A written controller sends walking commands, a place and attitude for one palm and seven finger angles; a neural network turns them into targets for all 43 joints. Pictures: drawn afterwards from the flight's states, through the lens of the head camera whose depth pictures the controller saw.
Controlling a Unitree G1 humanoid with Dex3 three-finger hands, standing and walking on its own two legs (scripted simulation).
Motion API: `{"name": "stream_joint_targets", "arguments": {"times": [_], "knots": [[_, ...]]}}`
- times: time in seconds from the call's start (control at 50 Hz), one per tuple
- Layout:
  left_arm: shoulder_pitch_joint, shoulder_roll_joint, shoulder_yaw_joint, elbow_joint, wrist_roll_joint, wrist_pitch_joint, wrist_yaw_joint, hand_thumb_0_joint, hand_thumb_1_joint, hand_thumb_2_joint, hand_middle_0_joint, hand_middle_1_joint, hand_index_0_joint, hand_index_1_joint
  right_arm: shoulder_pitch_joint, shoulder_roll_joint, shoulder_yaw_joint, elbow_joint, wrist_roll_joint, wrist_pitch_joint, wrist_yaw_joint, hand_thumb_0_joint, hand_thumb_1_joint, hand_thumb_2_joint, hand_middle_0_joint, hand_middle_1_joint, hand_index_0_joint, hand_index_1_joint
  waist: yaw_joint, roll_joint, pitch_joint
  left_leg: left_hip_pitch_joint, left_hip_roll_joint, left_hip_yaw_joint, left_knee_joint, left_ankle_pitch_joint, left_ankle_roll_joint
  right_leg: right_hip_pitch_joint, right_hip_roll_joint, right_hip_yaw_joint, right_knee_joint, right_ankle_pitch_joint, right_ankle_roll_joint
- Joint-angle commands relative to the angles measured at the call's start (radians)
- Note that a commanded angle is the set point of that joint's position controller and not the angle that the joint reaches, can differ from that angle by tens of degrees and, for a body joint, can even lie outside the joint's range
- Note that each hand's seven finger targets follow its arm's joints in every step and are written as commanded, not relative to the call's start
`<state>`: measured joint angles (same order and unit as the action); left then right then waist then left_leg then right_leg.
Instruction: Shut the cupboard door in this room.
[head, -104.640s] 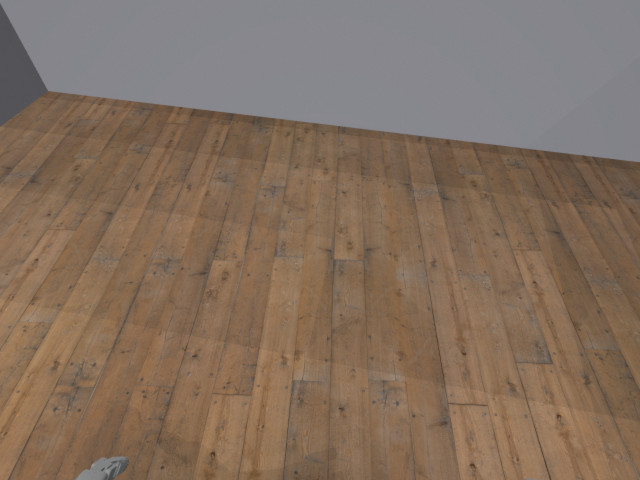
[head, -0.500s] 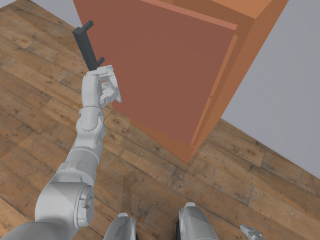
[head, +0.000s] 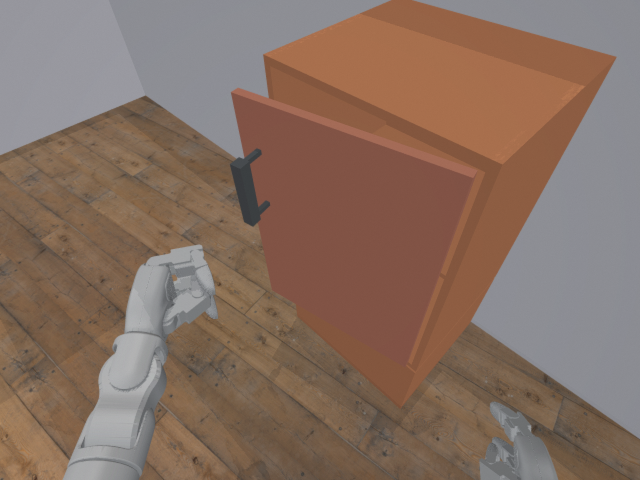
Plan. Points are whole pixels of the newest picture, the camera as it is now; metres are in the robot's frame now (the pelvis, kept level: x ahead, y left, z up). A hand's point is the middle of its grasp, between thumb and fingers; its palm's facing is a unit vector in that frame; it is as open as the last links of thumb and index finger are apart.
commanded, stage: draw the hand back to the body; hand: left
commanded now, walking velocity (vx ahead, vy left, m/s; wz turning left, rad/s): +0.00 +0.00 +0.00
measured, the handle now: (253, 187) +0.62 +0.16 -0.01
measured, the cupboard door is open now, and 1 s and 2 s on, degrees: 11 11 11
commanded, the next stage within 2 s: step back with the hand held close in 0.98 s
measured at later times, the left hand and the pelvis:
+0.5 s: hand (55, 323) +0.23 +0.26 +0.16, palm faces +0.42 -0.82 -0.39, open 5.3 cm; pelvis +0.02 +0.01 +0.03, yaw +1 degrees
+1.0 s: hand (8, 343) +0.19 +0.27 +0.19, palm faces +0.48 -0.78 -0.41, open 7.4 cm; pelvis +0.01 +0.00 +0.03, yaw +0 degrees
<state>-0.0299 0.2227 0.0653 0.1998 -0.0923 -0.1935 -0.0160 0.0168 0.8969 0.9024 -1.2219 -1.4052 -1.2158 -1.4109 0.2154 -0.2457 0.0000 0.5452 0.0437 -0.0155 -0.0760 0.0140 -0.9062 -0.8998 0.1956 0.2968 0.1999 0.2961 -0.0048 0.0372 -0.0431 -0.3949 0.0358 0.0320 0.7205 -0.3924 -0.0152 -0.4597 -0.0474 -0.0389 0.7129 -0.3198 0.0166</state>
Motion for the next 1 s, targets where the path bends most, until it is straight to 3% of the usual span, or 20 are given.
{"name": "stream_joint_targets", "arguments": {"times": [0.0, 0.08, 0.18, 0.28, 0.44, 0.46, 0.58, 0.64, 0.74, 0.8, 0.88, 0.98], "knots": [[-0.193, 0.156, 0.058, -0.348, 0.036, 0.025, 0.099, 0.000, 0.900, 0.900, -0.997, -1.170, -0.997, -1.170, -0.091, -0.083, -0.009, -0.139, -0.014, -0.032, -0.043, 0.000, -0.900, -0.900, 0.200, 0.300, 0.200, 0.300, 0.000, -0.032, -0.149, 0.121, -0.030, 0.008, -0.224, 0.210, 0.036, 0.258, 0.029, -0.004, -0.199, 0.186, -0.029], [-0.081, 0.166, 0.082, -0.435, 0.045, 0.067, 0.122, 0.000, 0.900, 0.900, -0.887, -1.050, -0.887, -1.050, -0.112, -0.075, 0.006, -0.131, -0.023, -0.044, -0.050, 0.000, -0.900, -0.900, 0.200, 0.300, 0.200, 0.300, 0.017, 0.000, -0.129, 0.205, -0.025, 0.014, -0.286, 0.310, 0.032, 0.345, 0.029, -0.018, -0.247, 0.272, -0.029], [0.048, 0.182, 0.127, -0.516, 0.049, 0.093, 0.129, 0.000, 0.900, 0.900, -0.750, -0.900, -0.750, -0.900, -0.132, -0.072, 0.013, -0.117, -0.034, -0.060, -0.039, 0.000, -0.900, -0.900, 0.200, 0.300, 0.200, 0.300, 0.031, -0.009, -0.073, 0.250, -0.020, 0.017, -0.341, 0.373, 0.027, 0.399, 0.032, -0.026, -0.300, 0.313, -0.026], [0.142, 0.208, 0.183, -0.626, 0.055, 0.097, 0.136, 0.000, 0.900, 0.900, -0.613, -0.750, -0.613, -0.750, -0.137, -0.070, 0.009, -0.109, -0.044, -0.082, -0.028, 0.000, -0.900, -0.900, 0.200, 0.300, 0.200, 0.300, 0.042, 0.016, -0.073, 0.280, -0.018, 0.014, -0.359, 0.434, 0.022, 0.437, 0.035, -0.029, -0.318, 0.345, -0.025], [0.311, 0.286, 0.328, -0.735, 0.053, 0.087, 0.150, 0.000, 0.900, 0.900, -0.393, -0.510, -0.393, -0.510, -0.139, -0.075, -0.006, -0.088, -0.050, -0.113, -0.021, 0.000, -0.900, -0.900, 0.200, 0.300, 0.200, 0.300, 0.064, 0.012, -0.056, 0.272, -0.017, 0.016, -0.362, 0.457, 0.021, 0.456, 0.037, -0.029, -0.331, 0.349, -0.019], [0.316, 0.275, 0.325, -0.760, 0.050, 0.083, 0.150, 0.000, 0.900, 0.900, -0.365, -0.480, -0.365, -0.480, -0.140, -0.068, -0.006, -0.090, -0.047, -0.115, -0.018, 0.000, -0.900, -0.900, 0.200, 0.300, 0.200, 0.300, 0.061, 0.029, -0.053, 0.272, -0.016, 0.014, -0.362, 0.458, 0.019, 0.455, 0.034, -0.029, -0.325, 0.341, -0.019], [0.410, 0.330, 0.437, -0.794, 0.044, 0.056, 0.160, 0.000, 0.900, 0.900, -0.200, -0.300, -0.200, -0.300, -0.137, -0.071, -0.019, -0.078, -0.045, -0.140, -0.019, 0.000, -0.900, -0.900, 0.200, 0.300, 0.200, 0.300, 0.074, 0.026, -0.019, 0.252, -0.015, 0.022, -0.367, 0.404, 0.022, 0.437, 0.037, -0.026, -0.332, 0.300, -0.018], [0.417, 0.262, 0.370, -0.728, 0.046, 0.060, 0.151, 0.000, 0.900, 0.900, -0.200, -0.300, -0.200, -0.300, -0.127, -0.081, -0.025, -0.061, -0.042, -0.150, -0.017, 0.000, -0.900, -0.900, 0.200, 0.300, 0.200, 0.300, 0.055, -0.008, 0.047, 0.246, -0.012, 0.029, -0.375, 0.367, 0.026, 0.389, 0.037, -0.029, -0.356, 0.265, -0.012], [0.370, 0.298, 0.390, -0.747, 0.049, 0.046, 0.159, 0.000, 0.900, 0.900, -0.200, -0.300, -0.200, -0.300, -0.131, -0.089, -0.031, -0.057, -0.043, -0.160, -0.026, 0.000, -0.900, -0.900, 0.200, 0.300, 0.200, 0.300, 0.060, -0.008, 0.027, 0.249, -0.019, 0.022, -0.392, 0.294, 0.032, 0.396, 0.038, -0.023, -0.363, 0.191, -0.014], [0.367, 0.311, 0.403, -0.784, 0.054, 0.035, 0.164, 0.000, 0.900, 0.900, -0.200, -0.300, -0.200, -0.300, -0.137, -0.079, -0.027, -0.061, -0.045, -0.169, -0.027, 0.000, -0.900, -0.900, 0.200, 0.300, 0.200, 0.300, 0.069, 0.025, -0.009, 0.252, -0.024, 0.026, -0.388, 0.289, 0.031, 0.414, 0.036, -0.020, -0.353, 0.191, -0.016], [0.378, 0.316, 0.411, -0.800, 0.055, 0.029, 0.165, 0.000, 0.900, 0.900, -0.200, -0.300, -0.200, -0.300, -0.141, -0.072, -0.024, -0.058, -0.044, -0.179, -0.027, 0.000, -0.900, -0.900, 0.200, 0.300, 0.200, 0.300, 0.069, 0.055, 0.009, 0.244, -0.022, 0.027, -0.387, 0.295, 0.025, 0.413, 0.038, -0.018, -0.353, 0.198, -0.018], [0.395, 0.301, 0.407, -0.776, 0.052, 0.028, 0.160, 0.000, 0.900, 0.900, -0.200, -0.300, -0.200, -0.300, -0.136, -0.072, -0.024, -0.054, -0.044, -0.181, -0.023, 0.000, -0.900, -0.900, 0.200, 0.300, 0.200, 0.300, 0.066, 0.046, 0.036, 0.236, -0.019, 0.029, -0.392, 0.291, 0.022, 0.403, 0.040, -0.017, -0.361, 0.195, -0.018]]}}
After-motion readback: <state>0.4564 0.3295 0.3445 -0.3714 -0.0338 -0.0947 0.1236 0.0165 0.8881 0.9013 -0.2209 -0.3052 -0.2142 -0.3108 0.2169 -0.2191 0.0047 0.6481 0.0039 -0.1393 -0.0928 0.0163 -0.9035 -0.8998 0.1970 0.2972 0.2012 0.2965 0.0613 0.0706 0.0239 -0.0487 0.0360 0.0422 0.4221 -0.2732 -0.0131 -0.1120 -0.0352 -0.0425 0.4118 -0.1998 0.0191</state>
